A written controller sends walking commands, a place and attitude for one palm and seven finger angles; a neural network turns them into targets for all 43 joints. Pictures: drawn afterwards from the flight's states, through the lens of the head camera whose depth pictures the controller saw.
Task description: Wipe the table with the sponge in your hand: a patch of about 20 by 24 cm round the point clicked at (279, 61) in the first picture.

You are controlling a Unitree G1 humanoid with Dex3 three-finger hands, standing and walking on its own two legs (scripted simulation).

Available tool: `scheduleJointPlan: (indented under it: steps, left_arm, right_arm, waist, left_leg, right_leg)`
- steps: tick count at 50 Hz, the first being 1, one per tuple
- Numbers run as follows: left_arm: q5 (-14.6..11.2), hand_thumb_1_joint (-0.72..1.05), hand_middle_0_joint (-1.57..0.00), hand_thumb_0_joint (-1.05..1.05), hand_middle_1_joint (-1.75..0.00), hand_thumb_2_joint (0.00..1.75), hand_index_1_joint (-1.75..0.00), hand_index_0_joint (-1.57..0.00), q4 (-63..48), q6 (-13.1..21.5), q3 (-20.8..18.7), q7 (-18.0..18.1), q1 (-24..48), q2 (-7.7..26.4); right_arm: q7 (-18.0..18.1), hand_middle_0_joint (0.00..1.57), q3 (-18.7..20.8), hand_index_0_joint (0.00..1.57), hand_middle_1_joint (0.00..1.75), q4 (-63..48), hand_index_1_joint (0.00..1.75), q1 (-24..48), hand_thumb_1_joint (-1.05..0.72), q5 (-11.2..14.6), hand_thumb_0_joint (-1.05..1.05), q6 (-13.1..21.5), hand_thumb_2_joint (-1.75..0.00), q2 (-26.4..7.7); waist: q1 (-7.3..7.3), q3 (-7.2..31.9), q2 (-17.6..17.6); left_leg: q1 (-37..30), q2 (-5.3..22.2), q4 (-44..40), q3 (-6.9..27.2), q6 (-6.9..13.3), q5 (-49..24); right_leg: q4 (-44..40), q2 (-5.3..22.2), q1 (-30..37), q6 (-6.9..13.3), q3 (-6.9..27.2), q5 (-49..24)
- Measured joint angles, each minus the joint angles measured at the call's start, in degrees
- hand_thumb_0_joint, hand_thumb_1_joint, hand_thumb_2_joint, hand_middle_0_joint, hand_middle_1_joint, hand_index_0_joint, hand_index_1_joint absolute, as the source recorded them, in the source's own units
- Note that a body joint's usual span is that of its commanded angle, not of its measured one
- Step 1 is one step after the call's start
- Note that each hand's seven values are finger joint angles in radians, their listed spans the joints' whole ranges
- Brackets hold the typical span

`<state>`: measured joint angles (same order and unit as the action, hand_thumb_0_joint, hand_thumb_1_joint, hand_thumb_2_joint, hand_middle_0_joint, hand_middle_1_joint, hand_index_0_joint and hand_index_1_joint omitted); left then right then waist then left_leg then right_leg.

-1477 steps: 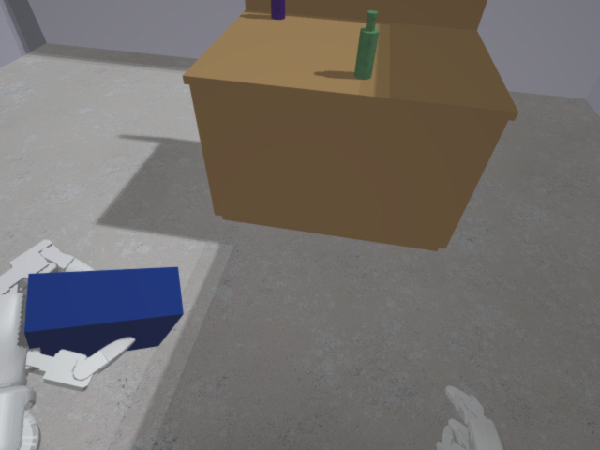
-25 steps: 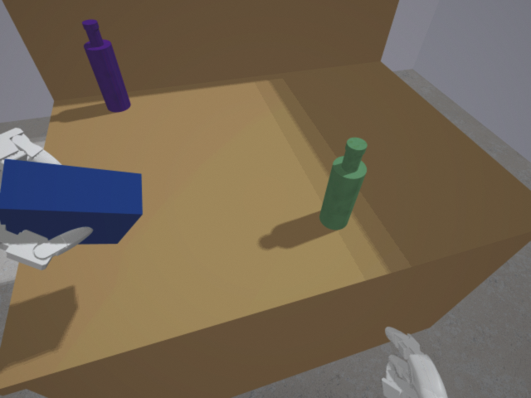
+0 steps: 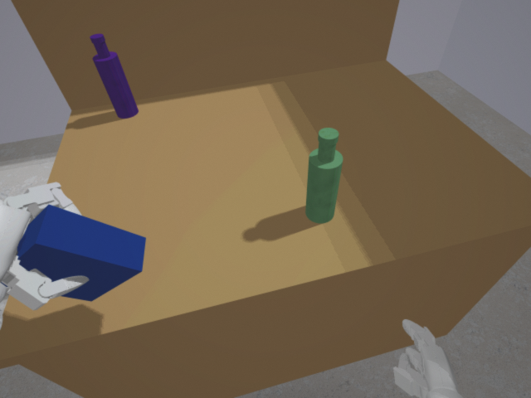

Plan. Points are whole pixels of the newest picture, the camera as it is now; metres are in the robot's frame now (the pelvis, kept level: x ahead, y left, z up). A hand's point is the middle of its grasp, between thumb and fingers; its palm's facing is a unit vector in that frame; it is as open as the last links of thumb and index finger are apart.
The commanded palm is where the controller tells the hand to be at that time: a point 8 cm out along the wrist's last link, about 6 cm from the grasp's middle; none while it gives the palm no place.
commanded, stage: turn the palm down, sponge in hand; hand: left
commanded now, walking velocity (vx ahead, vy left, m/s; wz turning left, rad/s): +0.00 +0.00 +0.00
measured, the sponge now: (89, 263) +0.24 +0.27 +0.12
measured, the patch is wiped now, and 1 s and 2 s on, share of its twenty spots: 0.00 0.00 0.00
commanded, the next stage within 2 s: move the sponge above the wiping area in 1.56 s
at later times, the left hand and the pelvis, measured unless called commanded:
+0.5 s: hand (50, 243) +0.23 +0.30 +0.17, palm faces +0.23 -0.35 -0.91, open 9.4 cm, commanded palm +0.20 +0.32 +0.22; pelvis +0.01 +0.02 +0.00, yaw -1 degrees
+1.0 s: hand (27, 233) +0.24 +0.33 +0.18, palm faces +0.16 -0.12 -0.98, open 9.4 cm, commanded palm +0.20 +0.32 +0.23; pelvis +0.00 +0.04 +0.02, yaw -2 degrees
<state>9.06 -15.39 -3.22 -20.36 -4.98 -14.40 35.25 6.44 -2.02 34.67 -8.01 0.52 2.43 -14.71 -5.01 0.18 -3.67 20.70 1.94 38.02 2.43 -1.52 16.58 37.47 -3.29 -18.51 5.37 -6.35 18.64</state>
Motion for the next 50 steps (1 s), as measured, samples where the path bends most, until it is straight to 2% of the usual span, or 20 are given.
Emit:
scheduleJointPlan:
  steps: [5, 8, 11, 15, 19, 24, 28, 31, 34, 39, 44, 50]
  left_arm:
    - [0.2, -0.44, -0.8, 0.0, -1.39, 1.05, -1.39, -0.81, -5.0, 2.7, -1.2, 1.2, -4.1, 1.8]
    - [0.6, -0.44, -0.8, 0.0, -1.39, 1.05, -1.39, -0.81, -7.0, 1.4, -1.9, 2.7, -5.7, 2.6]
    - [2.1, -0.44, -0.8, 0.0, -1.39, 1.05, -1.39, -0.81, -6.6, -1.4, -1.8, 3.6, -6.0, 3.1]
    - [5.9, -0.44, -0.8, 0.0, -1.39, 1.05, -1.39, -0.81, -5.9, -4.6, -0.3, 3.4, -5.6, 2.9]
    - [9.6, -0.44, -0.8, 0.0, -1.39, 1.05, -1.39, -0.81, -7.4, -4.9, 2.7, 3.2, -5.6, 1.8]
    - [14.8, -0.45, -0.8, 0.0, -1.39, 1.05, -1.39, -0.81, -9.2, -6.6, 7.1, 4.8, -3.8, 1.4]
    - [18.3, -0.45, -0.8, 0.0, -1.38, 1.05, -1.39, -0.81, -8.3, -11.5, 9.5, 5.1, -0.4, 1.4]
    - [21.0, -0.45, -0.8, 0.0, -1.39, 1.05, -1.39, -0.81, -7.1, -15.7, 10.9, 3.9, 2.1, 1.2]
    - [23.8, -0.45, -0.8, 0.0, -1.39, 1.05, -1.39, -0.81, -6.8, -18.3, 12.5, 1.8, 3.5, 0.8]
    - [27.7, -0.44, -0.8, 0.0, -1.39, 1.05, -1.39, -0.81, -7.1, -18.4, 15.3, -0.4, 4.3, 0.4]
    - [30.8, -0.45, -0.8, 0.0, -1.39, 1.05, -1.39, -0.81, -6.7, -17.7, 16.8, 0.1, 5.4, 0.5]
    - [34.1, -0.45, -0.8, 0.0, -1.39, 1.05, -1.39, -0.81, -4.7, -20.1, 17.7, 0.3, 7.7, -0.1]
  right_arm:
    - [-0.8, 0.2, 0.9, 0.2, 0.3, -0.3, 0.3, -1.5, -0.9, -0.1, 0.01, -0.1, -0.9, 0.1]
    - [-1.0, 0.2, 1.5, 0.2, 0.3, -0.6, 0.3, -2.9, -0.9, 0.2, 0.01, -0.8, -0.9, -0.7]
    - [-0.7, 0.2, 2.0, 0.2, 0.3, -0.6, 0.3, -3.6, -0.9, 0.9, 0.01, -1.6, -0.9, -1.8]
    - [0.1, 0.2, 2.1, 0.2, 0.3, -0.8, 0.3, -3.6, -0.9, 1.4, 0.02, -1.7, -0.9, -2.6]
    - [0.8, 0.2, 1.6, 0.2, 0.3, -1.1, 0.3, -2.8, -0.9, 1.5, 0.02, -0.6, -0.9, -2.0]
    - [0.7, 0.2, 0.3, 0.2, 0.3, -1.5, 0.3, -0.5, -0.9, 1.7, 0.02, -0.3, -0.9, -0.6]
    - [0.3, 0.2, -1.2, 0.2, 0.3, -1.7, 0.3, 1.8, -0.9, 2.0, 0.01, -1.5, -0.9, 0.3]
    - [-0.2, 0.2, -2.4, 0.2, 0.3, -1.6, 0.3, 3.7, -0.9, 2.5, 0.01, -2.4, -0.9, 0.5]
    - [-0.1, 0.2, -3.0, 0.19, 0.3, -1.7, 0.3, 4.8, -0.9, 2.7, 0.01, -3.1, -0.9, 0.8]
    - [-0.2, 0.2, -3.0, 0.18, 0.3, -0.7, 0.3, 5.2, -0.9, 2.5, 0.01, -3.3, -0.9, 0.4]
    - [-0.8, 0.2, -3.1, 0.19, 0.3, 0.8, 0.3, 5.9, -0.9, 2.1, 0.01, -3.3, -0.9, 0.0]
    - [-1.5, 0.2, -3.0, 0.2, 0.3, 2.2, 0.3, 7.0, -0.9, 2.1, 0.01, -3.8, -0.9, -0.2]
  waist:
    - [0.91, 0.9, 0.2]
    - [0.77, 1.8, 0.0]
    - [0.43, 2.0, -0.5]
    - [-0.05, 1.9, -0.8]
    - [-0.38, 2.0, -0.6]
    - [-0.71, 2.0, -0.5]
    - [-1.11, 1.9, -0.8]
    - [-1.4, 1.4, -1.4]
    - [-1.68, 0.9, -1.7]
    - [-1.93, -0.2, -1.4]
    - [-2.38, -1.0, -1.3]
    - [-2.91, -1.0, -2.0]
  left_leg:
    - [0.8, 0.5, 1.2, -0.8, -0.5, 1.0]
    - [1.1, 0.3, 1.6, -1.0, -0.7, 1.6]
    - [1.1, 0.0, 1.8, -1.2, -0.6, 1.8]
    - [1.1, -0.4, 1.6, -1.4, -0.3, 1.7]
    - [0.6, -0.8, 1.0, -1.6, 0.1, 1.5]
    - [-0.7, -1.1, -0.3, -1.9, 0.6, 0.8]
    - [-2.4, -1.6, -2.3, -2.2, 1.1, -0.2]
    - [-3.8, -1.9, -4.0, -2.4, 1.5, -1.2]
    - [-5.1, -2.3, -5.8, -2.5, 1.8, -2.2]
    - [-6.9, -2.6, -8.1, -2.9, 2.2, -3.5]
    - [-8.2, -2.6, -9.8, -3.1, 2.3, -4.3]
    - [-9.2, -2.7, -11.3, -3.2, 2.3, -5.2]
  right_leg:
    - [1.5, -0.4, -1.2, 0.3, 0.8, 0.9]
    - [2.3, -0.2, -1.8, 0.1, 1.1, 1.5]
    - [2.6, 0.1, -1.9, -0.2, 1.2, 1.8]
    - [2.6, 0.5, -1.9, -0.5, 1.4, 1.8]
    - [1.9, 0.9, -1.4, -1.1, 1.7, 1.4]
    - [0.2, 1.2, 0.1, -1.6, 2.0, 0.5]
    - [-1.8, 1.6, 1.7, -2.1, 2.3, -0.6]
    - [-3.5, 1.9, 3.1, -2.5, 2.5, -1.6]
    - [-5.1, 2.2, 4.3, -2.8, 2.7, -2.5]
    - [-7.1, 2.5, 5.9, -3.0, 3.0, -3.7]
    - [-8.5, 2.5, 7.0, -3.1, 3.3, -4.5]
    - [-9.7, 2.5, 7.8, -3.0, 3.5, -5.3]
